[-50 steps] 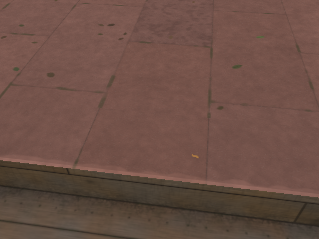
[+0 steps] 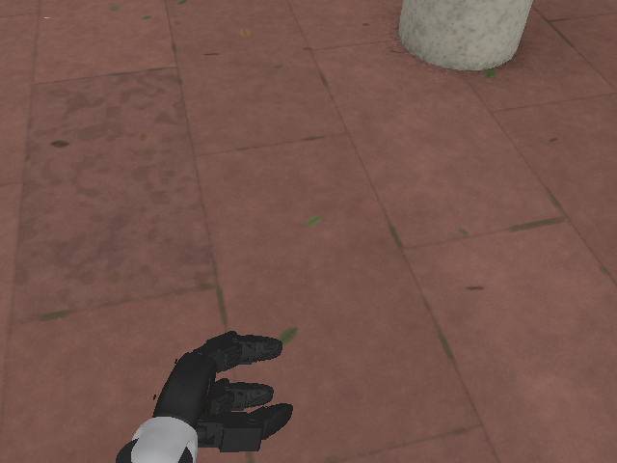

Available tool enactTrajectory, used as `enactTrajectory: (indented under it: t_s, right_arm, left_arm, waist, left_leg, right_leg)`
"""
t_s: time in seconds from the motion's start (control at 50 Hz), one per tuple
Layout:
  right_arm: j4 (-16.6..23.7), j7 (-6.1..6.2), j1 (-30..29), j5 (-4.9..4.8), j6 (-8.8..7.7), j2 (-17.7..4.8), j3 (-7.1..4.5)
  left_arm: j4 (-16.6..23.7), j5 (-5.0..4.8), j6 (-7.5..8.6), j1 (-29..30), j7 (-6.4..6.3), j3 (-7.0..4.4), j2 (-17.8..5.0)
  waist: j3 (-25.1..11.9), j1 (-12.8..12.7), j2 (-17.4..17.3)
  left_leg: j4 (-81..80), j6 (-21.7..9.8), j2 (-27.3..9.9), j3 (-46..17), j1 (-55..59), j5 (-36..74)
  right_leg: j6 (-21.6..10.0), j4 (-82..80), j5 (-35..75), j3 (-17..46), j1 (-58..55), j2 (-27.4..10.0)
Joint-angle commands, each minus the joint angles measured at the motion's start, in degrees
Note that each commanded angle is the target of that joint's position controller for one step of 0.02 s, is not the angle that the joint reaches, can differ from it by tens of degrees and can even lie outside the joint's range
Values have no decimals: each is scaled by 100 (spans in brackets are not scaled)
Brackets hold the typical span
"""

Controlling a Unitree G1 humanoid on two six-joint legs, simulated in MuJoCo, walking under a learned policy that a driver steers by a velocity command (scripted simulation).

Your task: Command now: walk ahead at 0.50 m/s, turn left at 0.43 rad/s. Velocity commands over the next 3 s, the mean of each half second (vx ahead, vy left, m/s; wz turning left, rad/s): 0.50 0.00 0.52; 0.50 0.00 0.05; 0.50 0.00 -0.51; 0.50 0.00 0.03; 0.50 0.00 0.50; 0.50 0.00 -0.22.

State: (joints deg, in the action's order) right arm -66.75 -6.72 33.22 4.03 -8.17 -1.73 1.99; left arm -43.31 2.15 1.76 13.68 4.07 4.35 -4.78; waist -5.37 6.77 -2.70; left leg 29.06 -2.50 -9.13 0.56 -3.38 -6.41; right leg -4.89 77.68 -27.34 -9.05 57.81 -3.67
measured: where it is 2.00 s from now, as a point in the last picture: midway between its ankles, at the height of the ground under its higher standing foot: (196, 230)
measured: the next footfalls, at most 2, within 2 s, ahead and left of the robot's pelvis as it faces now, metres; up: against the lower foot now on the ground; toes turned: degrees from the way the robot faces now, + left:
left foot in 0.54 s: +0.38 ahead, +0.20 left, +0.00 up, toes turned +20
right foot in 1.14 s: +0.78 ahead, +0.10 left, +0.00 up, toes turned +8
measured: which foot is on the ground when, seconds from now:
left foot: up 0.00-0.52, down 0.54-1.00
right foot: down 0.00-0.58, up 0.60-1.00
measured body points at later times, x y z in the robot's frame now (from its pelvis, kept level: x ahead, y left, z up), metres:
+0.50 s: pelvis +0.25 +0.04 +0.14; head +0.26 +0.05 +0.58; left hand +0.21 +0.25 -0.02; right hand +0.54 -0.09 +0.06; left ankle +0.34 +0.18 -0.58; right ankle +0.12 -0.11 -0.59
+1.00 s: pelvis +0.49 +0.15 +0.15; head +0.51 +0.15 +0.60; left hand +0.60 +0.42 +0.03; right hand +0.53 -0.09 +0.00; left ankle +0.35 +0.18 -0.59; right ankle +0.75 +0.07 -0.53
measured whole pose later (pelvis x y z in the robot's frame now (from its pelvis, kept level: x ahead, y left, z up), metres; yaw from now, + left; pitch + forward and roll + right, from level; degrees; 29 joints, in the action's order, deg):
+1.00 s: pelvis +0.49 +0.15 +0.15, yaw +16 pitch +1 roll +1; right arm -57.6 1.6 22.6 0.0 -5.9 -9.2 -4.2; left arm -50.0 -2.2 3.6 -3.6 0.5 -4.4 -11.0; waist 0.5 3.3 1.4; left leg 7.8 -3.8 4.6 4.0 6.2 -15.5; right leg -3.9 40.6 6.9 1.0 43.4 -4.4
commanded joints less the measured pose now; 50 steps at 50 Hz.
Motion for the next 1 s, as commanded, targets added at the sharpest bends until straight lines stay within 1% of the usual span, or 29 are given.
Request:
enactTrajectory:
  t_s: [0.02, 0.04, 0.06, 0.1, 0.14, 0.2, 0.24, 0.26, 0.3, 0.32, 0.36, 0.4, 0.46, 0.52, 0.54, 0.56, 0.58, 0.6, 0.62, 0.66, 0.7, 0.72, 0.78, 0.82, 0.84, 0.86, 0.9, 0.96, 1.0]
  right_arm:
    - [528, -6, -604, -209, 67, -505, -285]
    - [469, 68, -751, -230, 72, -517, -348]
    - [400, 129, -699, -256, 15, -486, -385]
    - [829, 238, -1518, -242, 48, -453, -331]
    - [945, 267, -1761, -146, 200, -403, -296]
    - [1101, 148, -2261, -184, 216, -443, -277]
    - [1227, 60, -2645, -109, 181, -872, -390]
    - [1465, 74, -2994, -217, 104, -1079, -410]
    - [1676, 83, -3378, -193, 113, -1223, -406]
    - [1716, 117, -3581, -225, 191, -1049, -337]
    - [1818, 143, -3925, -282, 340, -1046, -366]
    - [1895, 222, -4125, -162, 411, -1025, -425]
    - [1872, 286, -4161, -117, 370, -1122, -539]
    - [1890, 428, -3887, -235, 222, -1494, -697]
    - [1764, 514, -3319, -214, 183, -1675, -800]
    - [1720, 633, -2550, -251, 246, -1940, -866]
    - [1494, 750, -1416, -109, 345, -2033, -929]
    - [1151, 701, -772, -38, 308, -2167, -948]
    - [1081, 710, -909, -70, 215, -2322, -1091]
    - [1007, 640, -1299, -190, 131, -1868, -1020]
    - [1034, 576, -1443, -133, 213, -1157, -830]
    - [1073, 562, -1521, -88, 248, -902, -746]
    - [1205, 538, -1459, -169, 167, -1064, -756]
    - [1047, 499, -1111, -59, 105, -1035, -701]
    - [1284, 679, -1432, -494, 127, -1685, -800]
    - [1322, 768, -1555, -489, 130, -1839, -817]
    - [1273, 860, -1358, -365, 150, -1708, -776]
    - [1191, 870, -1093, -426, 156, -1433, -742]
    - [1161, 881, -971, -416, 159, -1475, -756]
  left_arm:
    - [-863, 194, 67, -3860, -275, -776, -1920]
    - [-1041, 69, 181, -3521, -289, -769, -1826]
    - [-1140, -12, 273, -3175, -224, -711, -1433]
    - [-1237, -12, 312, -2361, -184, -440, -296]
    - [-1343, 26, 372, -2080, -237, -383, 127]
    - [-1046, 178, 455, -1598, -396, -445, -157]
    - [-935, 227, 581, -1455, -414, -360, -238]
    - [-894, 334, 595, -1531, -357, -416, -545]
    - [-1039, 391, 619, -2131, -266, -534, -1088]
    - [-1173, 314, 655, -2688, -202, -608, -1262]
    - [-1324, 293, 655, -3289, -129, -713, -1363]
    - [-1421, 151, 584, -3595, -185, -787, -1371]
    - [-1314, 114, 450, -3448, -304, -837, -1305]
    - [-1242, 45, 347, -3375, -391, -960, -1436]
    - [-1221, 182, 387, -3609, -418, -915, -1210]
    - [-991, 211, 478, -4084, -489, -779, -722]
    - [-822, 290, 534, -3553, -429, -760, -900]
    - [-824, 171, 504, -3376, -195, -789, -949]
    - [-723, 104, 467, -2889, -55, -857, -1115]
    - [-779, 237, 489, -2973, -131, -890, -1042]
    - [-938, 142, 470, -3203, -192, -772, -546]
    - [-947, 94, 450, -3128, -166, -770, -475]
    - [-933, 68, 398, -2812, -11, -877, -664]
    - [-836, 117, 376, -2549, 10, -830, -502]
    - [-319, -604, 369, -1624, -424, -928, -1032]
    - [-297, -688, 374, -1535, -532, -946, -1130]
    - [-350, -556, 365, -1519, -515, -951, -1104]
    - [-272, -425, 239, -1198, -361, -915, -914]
    - [-160, -420, 209, -899, -298, -879, -824]
  waist:
    - [-1658, -1836, 1336]
    - [-886, -1560, 1528]
    - [-485, -1232, 1111]
    - [-494, -737, 201]
    - [-101, -284, -32]
    - [187, -162, 244]
    - [364, -132, 449]
    - [390, -171, 335]
    - [301, -414, 376]
    - [375, -573, 600]
    - [491, -888, 447]
    - [652, -954, 555]
    - [705, -824, 600]
    - [509, -571, 696]
    - [55, -515, 590]
    - [-1038, -623, -178]
    - [-1353, 36, -406]
    - [-1264, 156, -342]
    - [-442, 222, -53]
    - [172, -156, 8]
    - [184, -498, 138]
    - [235, -556, 265]
    - [493, -515, 76]
    - [733, -478, 49]
    - [720, -545, 268]
    - [825, -603, 275]
    - [997, -547, -23]
    - [1195, -385, -18]
    - [1199, -311, 54]
  left_leg:
    - [5892, -329, 755, -1317, -3978, 251]
    - [7203, -397, 679, -1524, -4557, 447]
    - [7750, -438, 657, -1426, -4580, 447]
    - [8447, -658, 563, -1347, -5122, 133]
    - [7634, -865, 351, -1221, -5344, 241]
    - [6391, -767, 251, -842, -4805, 25]
    - [5876, -642, 170, -800, -4588, 505]
    - [4921, -568, -16, -752, -4625, 621]
    - [3074, -428, -75, -416, -3943, 611]
    - [2571, -241, -38, -243, -3792, 394]
    - [1790, -78, 191, 11, -3998, 291]
    - [1095, -37, 370, 92, -4280, 138]
    - [571, -89, 631, 220, -3885, -72]
    - [-217, -503, 1229, 576, -2545, 243]
    - [193, -817, 1294, 303, -1376, 716]
    - [870, -1422, 916, -642, 767, 1297]
    - [50, -1797, 397, -2093, 2342, 1223]
    - [-798, -1837, -228, -3159, 3257, 998]
    - [-1138, -1460, -281, -3090, 2802, 926]
    - [-1125, -1307, -293, -2265, 1218, 1632]
    - [-1294, -1290, -376, -1773, 201, 2514]
    - [-1425, -1255, -367, -1558, -104, 2514]
    - [-1814, -1281, -244, -1001, -358, 1949]
    - [-1937, -1332, -304, -790, -316, 2203]
    - [-2103, -1077, -636, -1209, -291, 1774]
    - [-2248, -984, -719, -1118, -128, 1503]
    - [-2433, -739, -445, -564, -13, 1140]
    - [-2511, -630, -186, 148, -85, 1294]
    - [-2361, -573, -209, 355, 116, 1547]
  right_leg:
    - [-1376, -4762, -613, 5602, -5127, -1792]
    - [-1072, -4846, -1406, 4955, -4212, -1642]
    - [-1027, -4717, -644, 4185, -3703, -1600]
    - [-1024, -4677, 1080, 3548, -3674, -1809]
    - [-687, -4899, 1583, 2618, -3245, -1660]
    - [-472, -5826, 1472, 792, -2767, -1165]
    - [-448, -6267, 2109, 234, -2847, -995]
    - [-439, -6482, 2459, -111, -3202, -961]
    - [-315, -6697, 3139, -638, -3930, -923]
    - [-386, -6776, 3725, -679, -4440, -1117]
    - [-593, -6649, 4415, -575, -5640, -1380]
    - [-675, -6594, 4795, -422, -6759, -1576]
    - [-704, -6529, 4808, -496, -7419, -1699]
    - [-481, -5771, 5949, -846, -7325, -1503]
    - [-120, -5058, 6016, -987, -6788, -1265]
    - [412, -4021, 4810, -929, -5259, -780]
    - [785, -2851, 1605, -609, -3776, -26]
    - [709, -1833, -171, 414, -2465, 351]
    - [522, -1225, 96, 1194, -1716, 204]
    - [264, -680, 797, 1608, -2009, -177]
    - [173, -554, 1181, 1586, -2553, -388]
    - [218, -530, 1292, 1533, -2499, -397]
    - [363, -1421, 1949, 1287, -2119, -379]
    - [421, -2120, 2631, 1290, -1861, -429]
    - [399, -2054, 2255, 1399, -1543, -537]
    - [349, -2323, 2430, 1571, -1225, -501]
    - [229, -3031, 3129, 1434, -1182, -291]
    - [65, -3683, 3667, 1031, -1552, -143]
    - [-10, -4016, 3659, 860, -1774, -52]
